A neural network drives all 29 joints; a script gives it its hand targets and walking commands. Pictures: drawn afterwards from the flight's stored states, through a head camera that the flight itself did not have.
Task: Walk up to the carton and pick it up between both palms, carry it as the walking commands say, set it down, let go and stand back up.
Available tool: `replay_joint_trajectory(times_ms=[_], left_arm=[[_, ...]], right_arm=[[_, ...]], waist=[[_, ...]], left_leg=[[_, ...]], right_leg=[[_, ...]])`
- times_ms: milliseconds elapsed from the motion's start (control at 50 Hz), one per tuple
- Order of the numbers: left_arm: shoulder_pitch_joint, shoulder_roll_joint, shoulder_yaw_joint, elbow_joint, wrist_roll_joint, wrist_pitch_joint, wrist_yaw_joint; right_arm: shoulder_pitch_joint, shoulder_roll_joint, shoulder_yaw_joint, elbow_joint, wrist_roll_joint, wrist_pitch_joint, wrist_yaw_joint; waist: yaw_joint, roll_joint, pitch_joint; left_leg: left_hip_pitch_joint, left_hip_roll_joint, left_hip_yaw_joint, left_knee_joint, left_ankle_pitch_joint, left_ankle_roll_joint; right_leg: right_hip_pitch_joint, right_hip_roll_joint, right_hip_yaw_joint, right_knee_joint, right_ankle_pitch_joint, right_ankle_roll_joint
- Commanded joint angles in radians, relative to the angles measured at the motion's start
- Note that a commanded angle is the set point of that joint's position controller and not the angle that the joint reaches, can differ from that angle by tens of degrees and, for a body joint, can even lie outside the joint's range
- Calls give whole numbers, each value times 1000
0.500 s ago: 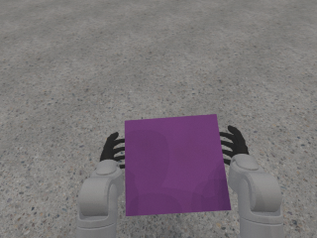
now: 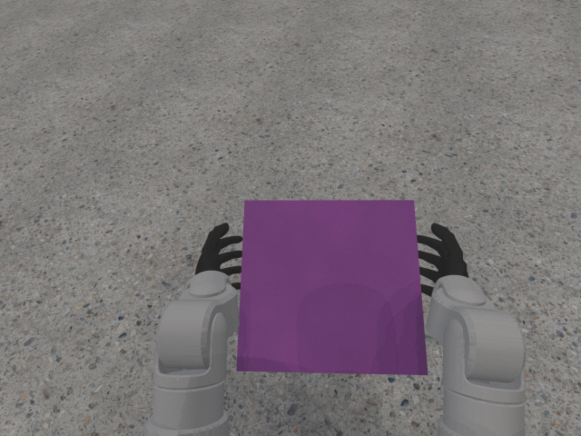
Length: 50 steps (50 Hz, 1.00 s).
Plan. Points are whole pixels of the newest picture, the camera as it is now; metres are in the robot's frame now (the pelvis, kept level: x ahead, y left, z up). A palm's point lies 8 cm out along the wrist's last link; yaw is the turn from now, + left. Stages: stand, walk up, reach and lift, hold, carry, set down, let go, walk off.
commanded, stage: carry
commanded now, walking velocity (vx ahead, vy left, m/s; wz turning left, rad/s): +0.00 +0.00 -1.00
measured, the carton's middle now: (324, 288) +0.34 +0.00 -0.01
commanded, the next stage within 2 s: none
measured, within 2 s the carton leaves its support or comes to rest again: neither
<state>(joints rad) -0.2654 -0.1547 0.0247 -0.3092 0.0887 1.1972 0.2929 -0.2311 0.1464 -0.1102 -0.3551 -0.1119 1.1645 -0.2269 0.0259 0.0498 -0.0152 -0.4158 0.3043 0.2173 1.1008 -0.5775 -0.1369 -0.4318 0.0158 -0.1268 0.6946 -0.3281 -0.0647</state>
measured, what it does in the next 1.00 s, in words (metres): steps on the spot, turning right: left foot, then right foot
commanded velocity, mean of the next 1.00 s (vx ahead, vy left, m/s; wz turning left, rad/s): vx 0.00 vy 0.00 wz -0.18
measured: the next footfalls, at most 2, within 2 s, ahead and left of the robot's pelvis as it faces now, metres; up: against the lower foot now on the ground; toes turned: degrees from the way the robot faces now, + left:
left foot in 0.54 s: +0.06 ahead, +0.07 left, +0.00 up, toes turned -16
right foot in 0.84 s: +0.04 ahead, -0.19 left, +0.00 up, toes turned -25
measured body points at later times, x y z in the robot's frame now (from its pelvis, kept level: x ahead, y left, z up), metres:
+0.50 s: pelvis +0.02 -0.02 +0.03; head +0.03 -0.02 +0.48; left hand +0.34 +0.00 +0.11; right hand +0.23 -0.27 +0.12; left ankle +0.03 +0.08 -0.69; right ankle +0.03 -0.09 -0.71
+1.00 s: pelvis +0.00 -0.02 +0.01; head -0.02 -0.01 +0.46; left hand +0.31 -0.02 +0.11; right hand +0.18 -0.28 +0.11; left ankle +0.02 +0.08 -0.71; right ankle +0.00 -0.17 -0.71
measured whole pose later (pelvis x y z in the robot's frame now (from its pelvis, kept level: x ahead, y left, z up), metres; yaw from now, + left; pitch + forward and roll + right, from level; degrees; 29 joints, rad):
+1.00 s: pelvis +0.00 -0.02 +0.01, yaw -24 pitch +2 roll +0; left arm -0.21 -0.14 0.01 -0.27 0.09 1.25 0.27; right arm -0.18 0.14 -0.08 -0.33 -0.12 1.25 -0.23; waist -0.03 0.01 -0.11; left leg -0.27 0.05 0.13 0.60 -0.36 0.01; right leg -0.39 -0.02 0.01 0.56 -0.20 0.02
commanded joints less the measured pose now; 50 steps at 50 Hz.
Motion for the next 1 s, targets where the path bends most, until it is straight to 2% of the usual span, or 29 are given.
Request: replay_joint_trajectory(times_ms=[0,40,80,120,160,180,200,260,280,320,340,360,380,400,420,460,480,500,520,540,580,620,660,700,740,780,820,900,980], left_arm=[[-336,-1059,-524,-147,-358,-33,-292],[-537,-1030,-499,-156,-355,-78,-290],[-374,-1066,-511,-278,-368,-82,-306],[-551,-1047,-527,-330,-392,-106,-313],[-461,-1044,-530,-346,-379,-94,-313],[-588,-998,-517,-277,-359,-98,-300],[-355,-1011,-525,-286,-344,-78,-299],[-267,-971,-511,-218,-306,-49,-291],[-270,-937,-490,-210,-297,-46,-286],[-263,-932,-493,-192,-297,-32,-282],[-317,-919,-499,-229,-298,-34,-281],[-338,-923,-500,-198,-302,-32,-283],[-316,-920,-495,-211,-293,-28,-280],[-495,-945,-494,-195,-310,-44,-277],[-405,-936,-493,-200,-301,-39,-274],[-367,-942,-490,-210,-300,-36,-266],[-300,-969,-493,-205,-296,-29,-263],[-296,-971,-493,-185,-303,-20,-262],[-336,-973,-507,-203,-305,-19,-259],[-328,-970,-521,-175,-303,-14,-254],[-426,-994,-575,-212,-344,-13,-260],[-507,-990,-599,-270,-393,-10,-275],[-689,-972,-592,-285,-416,-29,-276],[-507,-1001,-562,-243,-396,-17,-277],[-471,-1032,-556,-215,-396,-21,-281],[-442,-1034,-543,-190,-401,-12,-285],[-414,-1011,-540,-144,-388,11,-286],[-349,-952,-482,-119,-313,19,-267],[-368,-974,-464,-124,-287,3,-262]], right_arm=[[-405,1048,655,-131,403,2,232],[-608,1085,693,-97,435,-32,229],[-382,1151,702,-146,436,-32,236],[-486,1150,694,-142,437,-56,230],[-430,1163,708,-160,437,-48,227],[-602,1117,709,-132,441,-56,219],[-342,1131,700,-117,418,-34,219],[-338,1063,688,-134,432,-12,227],[-293,1044,672,-76,415,1,224],[-262,1025,642,-55,405,12,225],[-260,1025,633,-25,402,17,226],[-308,1014,637,-43,405,13,224],[-260,1015,635,-25,404,27,227],[-488,1007,641,-72,428,4,224],[-380,1000,637,-64,417,14,222],[-360,1004,627,-69,428,19,227],[-357,1011,632,-108,441,22,236],[-331,993,608,-89,433,26,232],[-328,993,603,-107,426,28,234],[-308,979,593,-103,417,33,239],[-299,1030,577,-51,391,32,233],[-279,1030,548,-47,360,27,230],[-433,1007,543,-48,347,14,219],[-333,1004,564,-68,342,32,218],[-399,980,575,-156,354,20,220],[-379,995,584,-161,360,20,214],[-320,983,564,-105,341,35,208],[-340,954,580,-54,372,68,232],[-407,991,622,-76,407,60,250]], waist=[[-24,-158,-355],[-26,-244,-405],[-29,-169,-425],[-36,-154,-442],[-32,-157,-420],[-32,-157,-418],[-29,-148,-402],[-21,-104,-429],[-22,-139,-433],[-17,-127,-464],[-20,-118,-463],[-24,-166,-458],[-25,-162,-427],[-25,-181,-452],[-29,-189,-448],[-38,-113,-442],[-33,25,-432],[-39,245,-429],[-40,271,-399],[-29,188,-358],[-19,110,-350],[-31,76,-312],[-42,87,-272],[-33,24,-280],[-33,23,-327],[-48,-96,-405],[-51,-75,-429],[-39,-18,-344],[-39,-79,-333]], left_leg=[[-330,-179,-174,237,-35,42],[-286,-196,-203,193,81,38],[-289,-214,-206,145,176,41],[-245,-231,-203,102,215,42],[-235,-256,-186,52,202,45],[-217,-259,-189,33,189,47],[-224,-263,-189,3,180,44],[-202,-269,-217,-116,154,67],[-214,-286,-199,-166,147,66],[-170,-302,-197,-291,133,83],[-125,-323,-173,-342,120,84],[-84,-309,-180,-383,125,85],[-57,-310,-163,-446,101,86],[23,-303,-166,-494,130,95],[86,-295,-152,-509,127,95],[315,-256,-172,-676,261,117],[463,-155,-281,-692,425,164],[560,29,-447,-639,777,253],[523,109,-443,-655,901,327],[524,90,-359,-645,988,319],[448,54,-309,-651,813,304],[333,-9,-287,-668,834,273],[212,-30,-271,-700,655,259],[216,-79,-199,-654,523,213],[278,-132,-162,-594,522,171],[255,-175,-158,-529,442,140],[196,-193,-158,-520,355,148],[253,-160,-183,-599,439,161],[164,-170,-196,-595,354,156]], right_leg=[[445,-227,409,-149,1085,-135],[403,-205,432,-200,880,-117],[410,-188,402,-230,713,-69],[384,-145,384,-254,560,-22],[367,-144,446,-304,489,20],[343,-143,478,-311,505,23],[336,-159,511,-313,513,24],[429,-189,552,-289,612,14],[480,-180,551,-278,701,47],[560,-165,524,-208,890,41],[545,-159,518,-216,987,89],[548,-145,467,-189,1077,93],[535,-140,477,-175,1107,109],[510,-124,448,-155,1070,108],[444,-119,438,-168,1052,122],[255,-76,413,-140,750,130],[39,-34,385,-72,347,115],[-153,61,312,121,-46,119],[-246,93,222,362,-272,101],[-281,50,190,408,-217,81],[-211,-26,162,276,-135,70],[-67,0,97,57,-90,48],[51,44,84,-19,7,23],[122,38,87,-207,126,23],[143,-30,132,-269,219,14],[236,-149,215,-199,586,3],[297,-188,208,-170,689,8],[101,-123,174,-182,343,6],[178,-144,170,-186,393,6]])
